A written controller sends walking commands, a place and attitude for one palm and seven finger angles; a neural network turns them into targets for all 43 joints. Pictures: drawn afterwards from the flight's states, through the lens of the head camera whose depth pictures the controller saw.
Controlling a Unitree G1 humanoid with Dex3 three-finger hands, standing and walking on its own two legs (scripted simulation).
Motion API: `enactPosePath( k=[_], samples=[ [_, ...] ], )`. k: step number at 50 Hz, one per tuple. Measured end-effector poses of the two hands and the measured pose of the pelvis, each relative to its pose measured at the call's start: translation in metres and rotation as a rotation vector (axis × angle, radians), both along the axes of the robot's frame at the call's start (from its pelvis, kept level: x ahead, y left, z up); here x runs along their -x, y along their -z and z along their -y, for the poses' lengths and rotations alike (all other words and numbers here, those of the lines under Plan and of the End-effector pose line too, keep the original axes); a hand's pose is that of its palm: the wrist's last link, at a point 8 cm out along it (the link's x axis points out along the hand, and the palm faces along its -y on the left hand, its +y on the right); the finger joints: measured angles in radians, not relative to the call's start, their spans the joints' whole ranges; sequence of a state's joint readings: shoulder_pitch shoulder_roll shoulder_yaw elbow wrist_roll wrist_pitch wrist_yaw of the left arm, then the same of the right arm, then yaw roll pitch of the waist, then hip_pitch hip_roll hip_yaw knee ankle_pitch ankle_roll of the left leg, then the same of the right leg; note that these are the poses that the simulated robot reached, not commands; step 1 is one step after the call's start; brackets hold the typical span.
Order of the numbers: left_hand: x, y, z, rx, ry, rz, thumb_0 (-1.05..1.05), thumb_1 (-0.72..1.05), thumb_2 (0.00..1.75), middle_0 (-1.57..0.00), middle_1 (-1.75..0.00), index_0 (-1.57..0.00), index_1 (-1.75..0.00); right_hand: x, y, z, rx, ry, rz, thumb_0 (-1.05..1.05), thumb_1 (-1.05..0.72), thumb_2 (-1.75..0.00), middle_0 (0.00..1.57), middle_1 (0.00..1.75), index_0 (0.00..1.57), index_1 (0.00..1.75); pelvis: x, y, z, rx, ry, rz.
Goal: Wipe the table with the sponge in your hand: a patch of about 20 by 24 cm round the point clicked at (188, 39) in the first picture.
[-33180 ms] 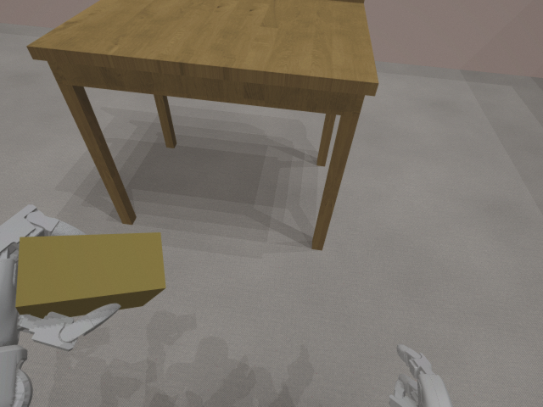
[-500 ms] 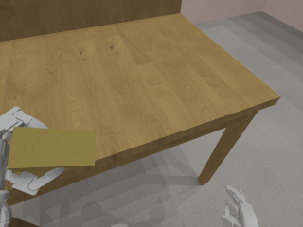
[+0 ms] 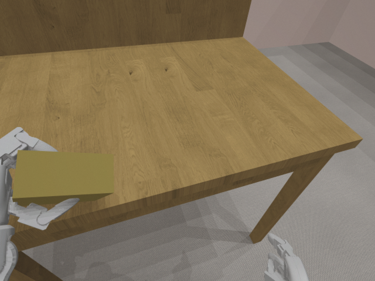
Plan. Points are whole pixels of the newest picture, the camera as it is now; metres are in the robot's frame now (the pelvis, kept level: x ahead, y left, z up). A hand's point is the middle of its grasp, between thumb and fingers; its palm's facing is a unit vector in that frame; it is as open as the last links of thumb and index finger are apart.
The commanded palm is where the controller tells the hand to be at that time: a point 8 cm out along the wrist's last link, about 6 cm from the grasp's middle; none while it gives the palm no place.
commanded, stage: come to a stop and stand still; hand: left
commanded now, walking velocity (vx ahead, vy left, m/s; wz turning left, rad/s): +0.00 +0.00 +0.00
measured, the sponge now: (77, 180) +0.23 +0.22 +0.15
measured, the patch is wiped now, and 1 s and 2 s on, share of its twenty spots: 0.00 0.00 0.00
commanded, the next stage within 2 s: look again from close up in 0.52 s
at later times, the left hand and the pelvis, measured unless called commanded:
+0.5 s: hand (55, 164) +0.25 +0.26 +0.16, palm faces +0.37 -0.84 -0.39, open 10.1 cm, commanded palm +0.19 +0.29 +0.18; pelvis +0.04 +0.01 +0.00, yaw +1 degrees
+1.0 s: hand (60, 169) +0.24 +0.25 +0.16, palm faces +0.40 -0.84 -0.36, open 10.1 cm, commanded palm +0.18 +0.28 +0.18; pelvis +0.03 +0.00 +0.00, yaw +1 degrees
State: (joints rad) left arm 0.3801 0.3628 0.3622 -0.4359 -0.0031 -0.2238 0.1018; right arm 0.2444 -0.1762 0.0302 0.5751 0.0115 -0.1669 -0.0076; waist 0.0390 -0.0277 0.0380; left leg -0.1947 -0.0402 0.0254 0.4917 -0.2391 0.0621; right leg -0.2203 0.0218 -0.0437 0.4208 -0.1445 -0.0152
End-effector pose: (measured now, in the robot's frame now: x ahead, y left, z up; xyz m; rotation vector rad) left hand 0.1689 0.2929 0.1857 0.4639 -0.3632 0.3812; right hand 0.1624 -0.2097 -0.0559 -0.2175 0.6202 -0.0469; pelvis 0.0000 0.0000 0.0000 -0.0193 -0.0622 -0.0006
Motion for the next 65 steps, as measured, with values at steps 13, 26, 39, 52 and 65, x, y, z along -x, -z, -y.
enactPosePath(
  k=[13, 26, 39, 52, 65],
  samples=[
    [-0.034, 0.007, -0.002, 0.043, 0.022, -0.026, -0.01, -0.52, 1.03, -0.73, -1.34, -0.76, -1.33, -0.024, 0.003, 0.001, 0.038, 0.003, -0.061, 0.01, -0.90, -0.89, 0.21, 0.30, 0.20, 0.30, -0.024, -0.002, -0.008, 0.004, -0.008, -0.021],
    [-0.037, 0.012, -0.006, 0.021, 0.016, -0.107, -0.01, -0.52, 1.03, -0.73, -1.34, -0.76, -1.33, -0.051, -0.002, 0.001, 0.028, 0.020, -0.039, 0.01, -0.90, -0.89, 0.20, 0.30, 0.20, 0.30, -0.036, -0.003, -0.008, 0.004, -0.014, -0.035],
    [-0.034, 0.010, 0.003, 0.052, -0.008, -0.085, -0.01, -0.51, 1.03, -0.73, -1.34, -0.76, -1.33, -0.047, 0.002, 0.001, 0.015, 0.005, -0.050, 0.01, -0.90, -0.89, 0.21, 0.30, 0.20, 0.30, -0.031, -0.004, -0.001, 0.001, -0.017, -0.029],
    [-0.030, 0.014, 0.008, 0.058, -0.015, -0.114, -0.01, -0.51, 1.03, -0.73, -1.34, -0.76, -1.33, -0.032, 0.005, 0.019, 0.035, 0.038, -0.076, 0.01, -0.90, -0.89, 0.21, 0.30, 0.20, 0.30, -0.029, -0.004, 0.005, 0.002, -0.018, -0.035],
    [-0.041, 0.014, 0.018, 0.063, -0.012, -0.110, -0.01, -0.51, 1.03, -0.73, -1.34, -0.76, -1.33, -0.038, 0.007, 0.024, 0.012, 0.042, -0.089, 0.01, -0.90, -0.89, 0.20, 0.30, 0.20, 0.30, -0.035, -0.003, 0.017, -0.009, -0.014, -0.041]
  ],
)
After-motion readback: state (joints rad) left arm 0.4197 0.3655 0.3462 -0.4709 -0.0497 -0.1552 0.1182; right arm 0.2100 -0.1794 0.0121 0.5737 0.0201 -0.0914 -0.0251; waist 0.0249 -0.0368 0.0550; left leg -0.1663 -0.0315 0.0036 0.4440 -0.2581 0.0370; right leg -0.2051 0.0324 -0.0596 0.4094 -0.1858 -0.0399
